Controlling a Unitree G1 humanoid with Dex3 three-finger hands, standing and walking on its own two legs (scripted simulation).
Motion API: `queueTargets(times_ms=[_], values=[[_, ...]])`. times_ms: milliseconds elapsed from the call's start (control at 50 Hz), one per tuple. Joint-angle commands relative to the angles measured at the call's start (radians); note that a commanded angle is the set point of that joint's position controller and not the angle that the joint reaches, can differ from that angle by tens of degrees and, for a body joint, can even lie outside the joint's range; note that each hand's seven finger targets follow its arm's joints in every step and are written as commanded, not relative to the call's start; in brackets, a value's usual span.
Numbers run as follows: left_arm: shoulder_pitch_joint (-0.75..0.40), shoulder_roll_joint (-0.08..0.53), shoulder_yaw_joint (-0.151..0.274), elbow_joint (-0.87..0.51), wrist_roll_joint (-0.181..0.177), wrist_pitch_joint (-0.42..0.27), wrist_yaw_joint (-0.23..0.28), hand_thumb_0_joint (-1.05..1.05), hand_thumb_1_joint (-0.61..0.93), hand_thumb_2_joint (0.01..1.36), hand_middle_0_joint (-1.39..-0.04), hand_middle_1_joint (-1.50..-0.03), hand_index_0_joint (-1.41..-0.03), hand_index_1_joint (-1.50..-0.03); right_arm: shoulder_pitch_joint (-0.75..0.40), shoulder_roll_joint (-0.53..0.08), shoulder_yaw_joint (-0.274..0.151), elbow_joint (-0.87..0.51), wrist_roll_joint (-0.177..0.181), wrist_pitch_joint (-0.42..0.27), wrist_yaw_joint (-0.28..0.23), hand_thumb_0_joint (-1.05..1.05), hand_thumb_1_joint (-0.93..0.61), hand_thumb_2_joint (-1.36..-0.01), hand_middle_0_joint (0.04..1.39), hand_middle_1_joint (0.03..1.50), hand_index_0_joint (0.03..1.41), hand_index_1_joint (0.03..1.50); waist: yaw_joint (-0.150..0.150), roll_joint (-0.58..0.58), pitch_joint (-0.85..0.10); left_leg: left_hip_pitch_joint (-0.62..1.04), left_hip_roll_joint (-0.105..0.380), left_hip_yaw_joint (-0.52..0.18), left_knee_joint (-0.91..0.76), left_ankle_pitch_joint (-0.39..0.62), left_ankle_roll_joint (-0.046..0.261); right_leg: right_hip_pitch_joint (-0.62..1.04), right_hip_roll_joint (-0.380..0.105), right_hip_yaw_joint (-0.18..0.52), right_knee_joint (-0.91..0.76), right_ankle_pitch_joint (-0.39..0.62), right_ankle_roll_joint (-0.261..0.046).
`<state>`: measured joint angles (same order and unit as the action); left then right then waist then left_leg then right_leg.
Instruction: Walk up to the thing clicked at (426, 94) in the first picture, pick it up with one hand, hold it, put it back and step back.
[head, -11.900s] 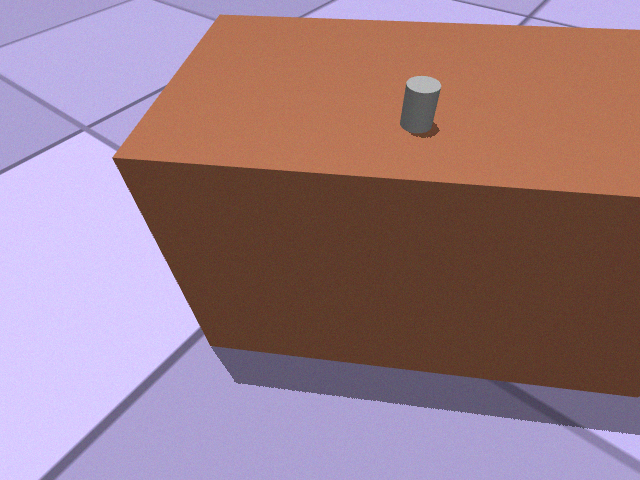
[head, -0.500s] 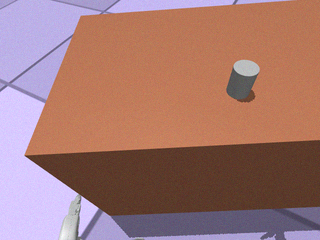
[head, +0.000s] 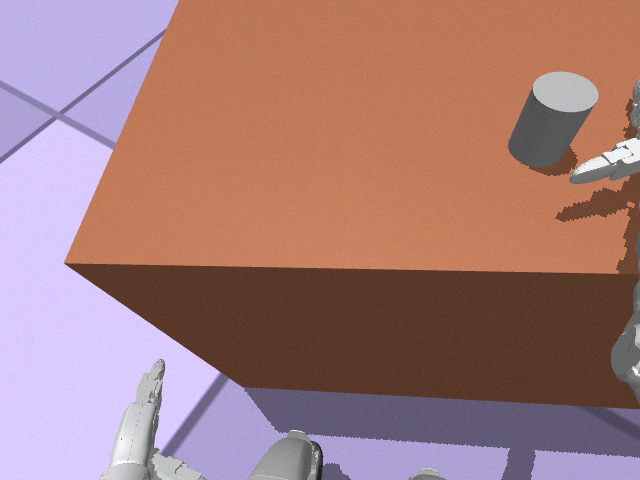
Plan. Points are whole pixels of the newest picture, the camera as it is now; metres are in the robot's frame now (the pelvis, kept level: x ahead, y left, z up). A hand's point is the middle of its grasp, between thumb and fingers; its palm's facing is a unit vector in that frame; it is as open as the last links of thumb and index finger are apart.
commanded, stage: close in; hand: right
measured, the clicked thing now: (548, 121) +0.52 -0.18 +0.11
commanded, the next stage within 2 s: rest palm in 0.24 s
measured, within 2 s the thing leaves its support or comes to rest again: leaves its support in 1.44 s
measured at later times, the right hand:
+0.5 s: hand (565, 107) +0.51 -0.19 +0.14, palm faces +0.14 +0.99 +0.02, open 17.8 cm
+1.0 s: hand (562, 103) +0.53 -0.19 +0.13, palm faces +0.14 +0.99 +0.00, open 12.1 cm
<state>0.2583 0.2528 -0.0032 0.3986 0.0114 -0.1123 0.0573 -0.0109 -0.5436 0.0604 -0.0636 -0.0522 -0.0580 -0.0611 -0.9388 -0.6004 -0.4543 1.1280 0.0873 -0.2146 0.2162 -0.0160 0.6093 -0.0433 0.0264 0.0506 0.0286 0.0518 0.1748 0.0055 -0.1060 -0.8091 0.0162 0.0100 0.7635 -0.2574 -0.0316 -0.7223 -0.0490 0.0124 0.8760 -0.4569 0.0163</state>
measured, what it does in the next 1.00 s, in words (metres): stands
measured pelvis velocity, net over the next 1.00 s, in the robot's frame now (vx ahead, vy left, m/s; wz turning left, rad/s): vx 0.00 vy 0.01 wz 0.00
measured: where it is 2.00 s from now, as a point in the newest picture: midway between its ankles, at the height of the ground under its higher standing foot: outside the picture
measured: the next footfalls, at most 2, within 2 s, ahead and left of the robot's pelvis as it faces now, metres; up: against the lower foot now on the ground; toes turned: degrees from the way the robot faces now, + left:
none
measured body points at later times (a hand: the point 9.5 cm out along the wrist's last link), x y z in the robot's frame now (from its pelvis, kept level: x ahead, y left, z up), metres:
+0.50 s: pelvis +0.00 +0.01 +0.00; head +0.09 -0.01 +0.44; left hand +0.14 +0.28 -0.05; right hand +0.50 -0.24 +0.14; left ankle +0.06 +0.15 -0.70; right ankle -0.03 -0.12 -0.70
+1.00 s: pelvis +0.00 +0.01 +0.00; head +0.10 +0.00 +0.44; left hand +0.14 +0.28 -0.05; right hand +0.51 -0.24 +0.14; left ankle +0.06 +0.15 -0.70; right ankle -0.03 -0.12 -0.70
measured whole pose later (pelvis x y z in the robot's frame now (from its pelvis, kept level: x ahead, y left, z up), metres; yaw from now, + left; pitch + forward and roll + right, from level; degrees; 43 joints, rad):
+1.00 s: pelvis +0.00 +0.01 +0.00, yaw +0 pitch +17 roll +1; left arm 0.33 0.24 0.03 0.27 0.01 -0.07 0.01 -0.01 -0.54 0.06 -0.05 -0.05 -0.05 -0.05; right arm -0.98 -0.51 -0.42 1.11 0.05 -0.18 0.10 -0.01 0.46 -0.29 0.85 0.59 0.85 0.59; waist 0.17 -0.01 -0.11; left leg -0.81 0.02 0.00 0.79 -0.27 -0.03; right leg -0.70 -0.05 0.00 0.86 -0.46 0.02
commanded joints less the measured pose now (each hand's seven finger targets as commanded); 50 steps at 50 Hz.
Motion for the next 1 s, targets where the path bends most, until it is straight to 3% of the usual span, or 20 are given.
queueTargets(times_ms=[0,40,120,160,180,220,320,380,400,460,480,520,560,600,660,700,800,900,940,980], values=[[0.067,0.147,0.086,-0.140,-0.008,-0.040,-0.007,0.000,-0.567,0.056,-0.060,-0.057,-0.057,-0.060,-0.397,-0.234,0.011,-0.133,0.001,-0.051,-0.026,0.000,0.611,-0.044,0.026,0.051,0.034,0.051,-0.016,-0.152,-0.513,0.363,-0.037,0.025,-0.018,0.290,0.053,0.229,0.030,0.007,-0.099,0.532,0.009],[0.052,0.161,0.096,-0.217,-0.014,-0.033,-0.017,0.000,-0.568,0.055,-0.059,-0.054,-0.055,-0.058,-0.387,-0.237,-0.021,-0.125,0.010,-0.039,-0.040,0.000,0.611,-0.045,0.029,0.051,0.037,0.051,-0.015,-0.089,-0.480,0.369,-0.035,0.026,-0.023,0.284,0.047,0.186,0.032,0.005,-0.115,0.480,0.001],[0.082,0.160,0.126,-0.212,-0.010,-0.023,-0.030,0.000,-0.547,0.039,-0.055,-0.052,-0.061,-0.046,-0.401,-0.202,-0.009,-0.143,0.001,-0.038,-0.055,0.000,0.611,-0.045,0.023,0.053,0.032,0.053,-0.006,-0.058,-0.347,0.288,-0.033,0.028,-0.026,0.205,0.046,0.137,0.034,0.001,-0.124,0.368,-0.012],[0.011,0.129,0.098,-0.302,-0.014,-0.029,-0.036,0.000,-0.544,0.039,-0.055,-0.053,-0.062,-0.045,-0.451,-0.194,0.001,-0.227,-0.007,-0.051,-0.064,0.000,0.611,-0.047,0.019,0.054,0.028,0.054,-0.024,-0.062,-0.406,0.333,-0.028,0.017,-0.018,0.211,0.047,0.138,0.038,-0.007,-0.118,0.347,-0.017],[0.018,0.149,0.129,-0.314,-0.012,-0.029,-0.032,0.000,-0.541,0.037,-0.053,-0.051,-0.060,-0.043,-0.481,-0.191,0.003,-0.247,-0.007,-0.057,-0.066,0.000,0.611,-0.045,0.017,0.055,0.027,0.055,-0.007,-0.070,-0.432,0.328,-0.028,0.016,-0.015,0.206,0.049,0.154,0.038,-0.007,-0.115,0.336,-0.018],[0.048,0.140,0.125,-0.297,-0.012,-0.030,-0.031,0.000,-0.538,0.036,-0.052,-0.052,-0.061,-0.043,-0.483,-0.138,0.033,-0.248,-0.002,-0.055,-0.071,0.000,0.611,-0.045,0.012,0.054,0.022,0.054,-0.007,-0.076,-0.424,0.319,-0.027,0.015,-0.013,0.195,0.050,0.158,0.042,-0.007,-0.110,0.321,-0.020],[0.035,0.147,0.132,-0.332,-0.012,-0.034,-0.017,0.000,-0.551,0.045,-0.055,-0.053,-0.057,-0.052,-0.611,-0.162,0.052,-0.394,-0.012,-0.052,-0.098,0.000,0.611,-0.044,0.008,0.051,0.015,0.052,-0.019,-0.159,-0.582,0.350,-0.025,0.007,-0.007,0.245,0.050,0.264,0.044,-0.014,-0.094,0.390,-0.011],[0.141,0.092,0.086,-0.190,-0.011,-0.018,-0.024,0.000,-0.611,0.099,-0.068,-0.056,-0.037,-0.088,-0.498,-0.108,0.063,-0.259,-0.009,-0.024,-0.116,0.000,0.589,-0.079,0.009,0.060,0.016,0.060,-0.028,-0.153,-0.459,0.337,-0.026,0.012,-0.028,0.217,0.051,0.202,0.050,-0.014,-0.111,0.359,-0.008],[0.101,0.091,0.082,-0.205,-0.013,-0.018,-0.026,0.000,-0.611,0.100,-0.067,-0.055,-0.035,-0.088,-0.509,-0.125,0.052,-0.264,-0.010,-0.023,-0.122,0.000,0.588,-0.071,0.013,0.055,0.019,0.056,-0.029,-0.173,-0.449,0.321,-0.025,0.009,-0.033,0.211,0.050,0.202,0.048,-0.014,-0.115,0.360,-0.007],[0.064,0.125,0.116,-0.229,-0.005,-0.022,-0.024,0.000,-0.607,0.096,-0.066,-0.057,-0.040,-0.085,-0.544,-0.118,0.061,-0.307,-0.019,-0.026,-0.130,0.000,0.611,-0.030,0.045,0.042,0.050,0.043,-0.027,-0.175,-0.491,0.318,-0.030,0.017,-0.020,0.249,0.051,0.253,0.039,-0.009,-0.110,0.432,0.001],[0.052,0.152,0.140,-0.244,-0.005,-0.023,-0.022,0.000,-0.582,0.076,-0.066,-0.064,-0.053,-0.078,-0.492,-0.120,0.050,-0.271,-0.021,-0.022,-0.130,0.000,0.598,0.000,0.125,0.093,0.130,0.094,-0.026,-0.144,-0.501,0.355,-0.025,0.013,-0.015,0.280,0.050,0.234,0.043,-0.014,-0.106,0.438,-0.001],[0.035,0.137,0.125,-0.252,-0.011,-0.023,-0.022,0.000,-0.576,0.070,-0.061,-0.058,-0.053,-0.067,-0.471,-0.115,0.034,-0.212,-0.019,-0.020,-0.134,0.000,0.611,-0.029,0.285,0.170,0.290,0.171,-0.025,-0.054,-0.453,0.415,-0.021,0.008,-0.017,0.307,0.046,0.143,0.048,-0.018,-0.114,0.387,-0.012],[0.004,0.134,0.116,-0.290,-0.013,-0.023,-0.022,0.000,-0.573,0.070,-0.057,-0.054,-0.050,-0.061,-0.514,-0.146,0.015,-0.208,-0.019,-0.028,-0.140,0.000,0.611,-0.081,0.445,0.277,0.450,0.278,-0.014,-0.014,-0.433,0.424,-0.015,0.000,-0.031,0.258,0.036,0.106,0.049,-0.021,-0.123,0.309,-0.026],[0.007,0.174,0.161,-0.307,-0.015,-0.024,-0.014,0.000,-0.564,0.065,-0.053,-0.050,-0.050,-0.053,-0.531,-0.190,-0.006,-0.200,-0.021,-0.037,-0.147,0.000,0.611,-0.107,0.593,0.351,0.600,0.352,-0.001,0.018,-0.416,0.401,-0.017,0.003,-0.049,0.193,0.030,0.108,0.045,-0.016,-0.133,0.255,-0.035],[0.067,0.144,0.135,-0.333,-0.016,-0.022,-0.017,0.000,-0.550,0.056,-0.049,-0.050,-0.053,-0.046,-0.548,-0.218,-0.009,-0.199,-0.039,-0.050,-0.150,0.000,0.598,-0.151,0.732,0.443,0.737,0.444,0.000,0.016,-0.451,0.438,-0.008,-0.020,-0.051,0.202,0.022,0.092,0.054,-0.030,-0.121,0.240,-0.041],[0.127,0.107,0.100,-0.313,-0.013,-0.021,-0.024,0.000,-0.549,0.056,-0.048,-0.049,-0.050,-0.047,-0.542,-0.146,0.029,-0.185,-0.039,-0.047,-0.137,0.000,0.567,-0.168,0.776,0.472,0.778,0.474,0.014,-0.042,-0.472,0.407,-0.016,-0.008,-0.028,0.278,0.034,0.150,0.053,-0.029,-0.113,0.320,-0.029],[0.046,0.105,0.095,-0.338,-0.007,-0.031,-0.034,0.000,-0.553,0.058,-0.050,-0.051,-0.051,-0.050,-0.636,-0.136,0.062,-0.241,-0.040,-0.049,-0.115,0.000,0.495,-0.249,0.858,0.558,0.861,0.560,0.007,-0.163,-0.507,0.301,-0.023,0.004,-0.008,0.262,0.048,0.230,0.040,-0.011,-0.097,0.407,-0.006],[0.095,0.133,0.117,-0.257,0.000,-0.024,-0.040,0.000,-0.556,0.058,-0.048,-0.048,-0.047,-0.048,-0.525,-0.154,0.032,-0.231,-0.029,-0.042,-0.111,0.000,0.378,-0.410,0.957,0.705,0.964,0.706,-0.032,-0.196,-0.564,0.347,-0.028,0.009,0.007,0.334,0.058,0.262,0.039,-0.008,-0.083,0.553,0.010],[0.026,0.158,0.130,-0.318,-0.001,-0.024,-0.037,0.000,-0.561,0.059,-0.050,-0.049,-0.048,-0.051,-0.558,-0.187,0.010,-0.293,-0.022,-0.045,-0.115,0.000,0.286,-0.496,1.008,0.779,1.014,0.780,-0.035,-0.175,-0.599,0.411,-0.026,0.011,0.004,0.353,0.056,0.245,0.041,-0.011,-0.094,0.539,0.009],[0.025,0.148,0.129,-0.311,-0.007,-0.022,-0.033,0.000,-0.561,0.057,-0.049,-0.046,-0.046,-0.048,-0.545,-0.120,0.032,-0.265,-0.013,-0.040,-0.119,0.000,0.198,-0.599,1.073,0.871,1.080,0.873,-0.016,-0.103,-0.555,0.445,-0.023,0.010,-0.005,0.355,0.052,0.185,0.046,-0.015,-0.109,0.461,-0.002]])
